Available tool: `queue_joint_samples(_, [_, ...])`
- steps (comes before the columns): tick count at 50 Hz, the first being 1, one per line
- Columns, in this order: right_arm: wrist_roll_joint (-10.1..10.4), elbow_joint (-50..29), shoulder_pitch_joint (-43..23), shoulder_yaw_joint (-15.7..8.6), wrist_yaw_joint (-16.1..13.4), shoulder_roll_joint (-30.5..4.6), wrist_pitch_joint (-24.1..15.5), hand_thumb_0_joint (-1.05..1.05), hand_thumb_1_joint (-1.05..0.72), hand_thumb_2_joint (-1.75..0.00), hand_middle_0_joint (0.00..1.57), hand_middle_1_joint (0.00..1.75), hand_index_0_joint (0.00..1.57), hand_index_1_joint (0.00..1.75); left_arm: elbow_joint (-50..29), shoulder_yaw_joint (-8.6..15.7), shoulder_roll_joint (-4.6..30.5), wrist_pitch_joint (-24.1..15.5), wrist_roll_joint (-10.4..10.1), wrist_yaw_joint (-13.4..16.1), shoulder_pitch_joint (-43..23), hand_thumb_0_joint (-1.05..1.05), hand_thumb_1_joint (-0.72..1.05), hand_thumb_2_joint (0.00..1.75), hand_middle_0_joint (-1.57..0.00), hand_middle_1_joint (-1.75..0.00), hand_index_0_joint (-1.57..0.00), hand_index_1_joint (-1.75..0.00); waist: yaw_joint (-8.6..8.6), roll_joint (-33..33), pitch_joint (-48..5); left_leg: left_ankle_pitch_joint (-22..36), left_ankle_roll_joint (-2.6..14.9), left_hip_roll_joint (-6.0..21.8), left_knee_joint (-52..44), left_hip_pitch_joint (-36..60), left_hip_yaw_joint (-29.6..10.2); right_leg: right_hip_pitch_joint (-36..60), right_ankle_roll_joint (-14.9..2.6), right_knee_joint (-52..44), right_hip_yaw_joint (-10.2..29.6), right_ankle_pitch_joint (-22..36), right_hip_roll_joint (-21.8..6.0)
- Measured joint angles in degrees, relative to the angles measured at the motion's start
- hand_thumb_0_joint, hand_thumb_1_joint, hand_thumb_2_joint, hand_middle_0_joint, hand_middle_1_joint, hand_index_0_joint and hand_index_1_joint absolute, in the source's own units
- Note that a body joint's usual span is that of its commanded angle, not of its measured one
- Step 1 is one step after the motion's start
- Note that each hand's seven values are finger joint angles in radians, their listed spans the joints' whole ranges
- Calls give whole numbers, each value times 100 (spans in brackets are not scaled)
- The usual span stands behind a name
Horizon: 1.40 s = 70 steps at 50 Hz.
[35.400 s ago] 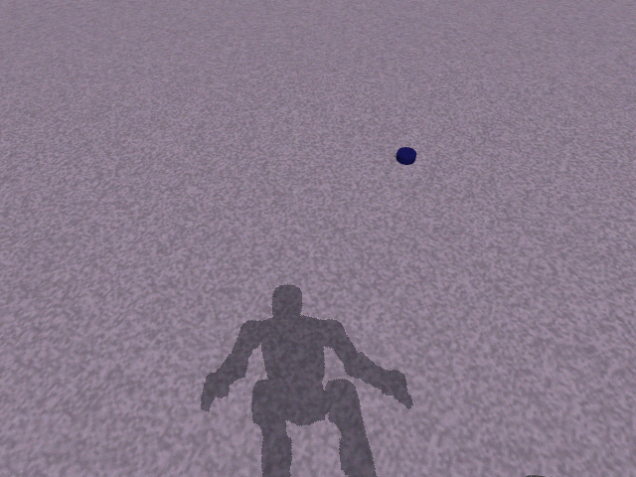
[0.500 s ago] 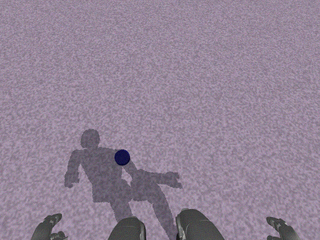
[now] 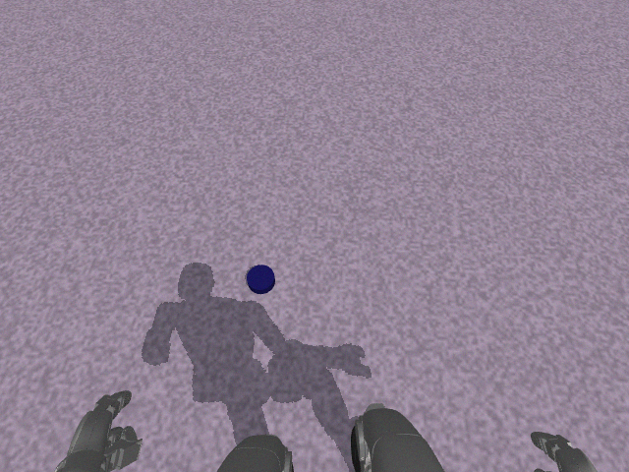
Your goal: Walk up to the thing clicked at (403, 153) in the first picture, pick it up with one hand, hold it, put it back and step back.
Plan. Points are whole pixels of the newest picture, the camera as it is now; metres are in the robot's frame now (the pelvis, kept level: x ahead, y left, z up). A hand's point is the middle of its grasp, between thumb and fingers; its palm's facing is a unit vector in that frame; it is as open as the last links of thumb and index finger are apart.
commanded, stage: step back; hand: left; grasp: from above
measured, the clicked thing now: (261, 279) +0.68 +0.20 -0.73
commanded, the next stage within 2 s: none
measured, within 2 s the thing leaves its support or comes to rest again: neither
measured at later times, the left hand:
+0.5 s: hand out of the picture -0.09 +0.24 -0.13, palm faces -0.06 -0.91 -0.41, open 7.4 cm
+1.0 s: hand out of the picture -0.26 +0.24 -0.15, palm faces -0.08 -0.91 -0.41, open 7.4 cm
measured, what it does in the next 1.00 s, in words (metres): walks backwards: right foot, then left foot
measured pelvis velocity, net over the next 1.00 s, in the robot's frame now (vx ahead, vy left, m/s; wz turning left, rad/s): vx -0.35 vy -0.03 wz -0.08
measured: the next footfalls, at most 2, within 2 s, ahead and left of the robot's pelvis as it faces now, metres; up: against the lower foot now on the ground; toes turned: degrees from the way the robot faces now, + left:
right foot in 0.32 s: -0.12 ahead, -0.16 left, +0.00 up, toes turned -2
left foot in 0.66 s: -0.18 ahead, +0.10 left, +0.00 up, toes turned -2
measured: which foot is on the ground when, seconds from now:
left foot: down 0.00-0.36, up 0.38-0.64, down 0.66-1.00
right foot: up 0.00-0.30, down 0.32-0.66, up 0.68-0.96, down 0.98-1.00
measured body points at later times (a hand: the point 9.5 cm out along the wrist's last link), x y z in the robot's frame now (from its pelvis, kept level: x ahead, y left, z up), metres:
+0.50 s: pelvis -0.17 -0.03 +0.01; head -0.13 -0.05 +0.46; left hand -0.09 +0.28 -0.10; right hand -0.08 -0.35 -0.11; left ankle -0.12 +0.11 -0.65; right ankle -0.16 -0.15 -0.72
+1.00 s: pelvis -0.35 -0.03 +0.00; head -0.30 -0.04 +0.44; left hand -0.25 +0.29 -0.12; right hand -0.24 -0.36 -0.11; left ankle -0.22 +0.09 -0.72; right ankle -0.40 -0.15 -0.72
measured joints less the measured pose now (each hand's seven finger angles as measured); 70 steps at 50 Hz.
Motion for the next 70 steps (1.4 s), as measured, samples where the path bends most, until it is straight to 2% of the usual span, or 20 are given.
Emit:
queue_joint_samples(3, [-36,-21,18,52,11,88,-20,1,-90,-89,20,30,21,30,184,56,47,70,-31,20,95,0,90,90,-20,-30,-20,-30,-80,54,-87,223,25,179,-160,-74,-82,-261,-71,1553,388,-688,568])
queue_joint_samples(7, [-37,-114,-37,58,-30,141,-20,1,-90,-89,21,30,21,30,243,140,123,24,-41,-13,323,0,90,90,-20,-30,-20,-30,-1,34,-177,558,12,345,-408,-224,-19,-145,42,2388,485,-631,702])
queue_joint_samples(12, [-31,-365,-248,25,-46,87,-53,1,-90,-89,21,30,21,30,334,153,164,29,-11,-52,549,0,90,90,-20,-30,-20,-30,63,71,-120,827,-26,517,-350,-582,125,540,196,1396,367,-705,391])
queue_joint_samples(16, [-11,-500,-390,8,-19,-35,14,1,-90,-89,21,30,21,30,459,116,130,-37,-2,-93,639,0,90,90,-20,-30,-20,-30,108,179,-122,978,-168,660,-89,-988,216,1267,77,-413,19,-252,113])
queue_joint_samples(18, [35,-447,-457,-43,-31,-176,91,1,-90,-89,20,30,21,30,572,98,-50,-86,66,-105,624,0,91,90,-20,-30,-20,-30,31,558,-61,905,-191,793,146,-1189,-64,1383,77,-746,-210,-140,294])
queue_joint_samples(21, [101,-246,-309,-86,-99,-144,210,1,-90,-89,20,30,21,30,534,20,-140,-70,114,-161,772,0,90,90,-20,-30,-20,-30,137,429,-215,-487,-233,132,1348,-1511,-501,1139,11,-597,-121,4,95])
queue_joint_samples(23, [152,-179,-151,-79,-104,-171,196,1,-91,-89,20,30,20,30,532,-9,-204,-56,121,-130,810,0,90,90,-20,-30,-21,-30,139,375,-287,-607,-233,-234,2171,-1598,-659,1084,24,-737,-96,193,-46])
queue_joint_samples(26, [159,-132,93,-53,-114,-192,139,1,-91,-89,20,30,20,30,447,-2,-209,-44,149,-81,726,0,90,90,-21,-30,-21,-30,92,341,-326,-687,-274,-358,2534,-1386,-589,936,34,-842,-153,408,-162])
queue_joint_samples(30, [98,-52,302,-37,-104,-152,144,1,-91,-89,20,30,20,30,202,12,-103,-66,147,1,437,0,90,90,-21,-30,-21,-30,11,299,-253,-855,-265,-101,1466,-646,-315,646,84,-733,-351,573,-253])
queue_joint_samples(34, [12,69,301,-56,-75,-16,76,1,-91,-89,20,30,20,30,46,6,81,-2,47,19,36,0,90,90,-21,-30,-21,-30,-17,-6,-42,78,-72,-87,-22,-25,30,217,93,-215,-325,574,-479])
queue_joint_samples(37, [-28,64,214,13,10,50,69,1,-91,-89,20,30,20,30,150,21,89,89,-8,54,-74,0,90,90,-20,-30,-20,-30,-89,33,-9,184,20,40,84,-238,-7,-120,-31,993,163,-668,73])
queue_joint_samples(41, [-62,-7,89,72,-28,118,36,1,-90,-89,21,30,21,30,266,45,124,90,-68,29,8,0,90,90,-20,-30,-20,-30,-82,56,-143,589,-2,255,-238,-407,3,-217,-58,2335,421,-735,551])
queue_joint_samples(45, [-82,-170,-127,35,-35,74,8,1,-90,-89,21,30,21,30,369,46,110,23,-16,-47,246,0,90,90,-20,-30,-20,-30,-9,119,-214,890,-17,438,-375,-647,112,410,65,1542,245,-731,387])
queue_joint_samples(50, [-89,-260,-331,-27,9,-95,42,1,-90,-89,21,30,21,30,790,48,20,-141,63,-123,534,0,90,90,-20,-30,-20,-30,40,364,-313,990,-112,713,-91,-1058,148,1503,-48,-838,-144,-269,232])
queue_joint_samples(53, [-37,-53,-182,-87,-34,-100,138,1,-90,-89,20,30,21,30,950,26,-104,-164,170,-161,795,0,90,90,-20,-30,-20,-30,125,414,-497,-215,-190,371,583,-1277,-347,1393,-134,-813,-169,-117,229])
queue_joint_samples(56, [37,137,62,-88,-25,-159,90,1,-90,-89,20,30,20,30,1041,15,-180,-200,171,-141,986,0,90,90,-20,-30,-21,-30,201,349,-608,-288,-243,-30,1399,-1348,-614,1397,-92,-1003,-147,88,50])
queue_joint_samples(62, [-9,506,496,-89,59,-171,7,1,-91,-89,20,30,20,30,995,48,-115,-338,180,-156,1032,1,90,90,-21,-30,-21,-30,190,372,-707,-517,-306,134,596,-568,-251,1393,-49,-1070,-440,157,-118])
queue_joint_samples(64, [-14,600,537,-103,89,-126,-34,1,-91,-89,20,30,20,30,957,36,-52,-333,152,-166,979,0,90,90,-21,-30,-21,-30,174,336,-705,-356,-254,187,-185,-136,-67,1337,-3,-932,-536,84,-193])
queue_joint_samples(66, [-30,661,454,-127,85,-9,-116,1,-91,-89,20,30,20,30,957,11,31,-300,118,-160,897,0,90,90,-21,-30,-21,-30,181,134,-588,506,-167,39,-644,82,47,1269,39,-688,-472,-21,-369])
queue_joint_samples(70, [-34,535,362,-87,122,150,-291,1,-91,-89,20,30,20,30,1117,-38,72,-215,40,-174,818,0,90,90,-20,-30,-20,-30,74,74,-665,503,0,84,-626,61,110,843,-115,221,-255,-689,-168])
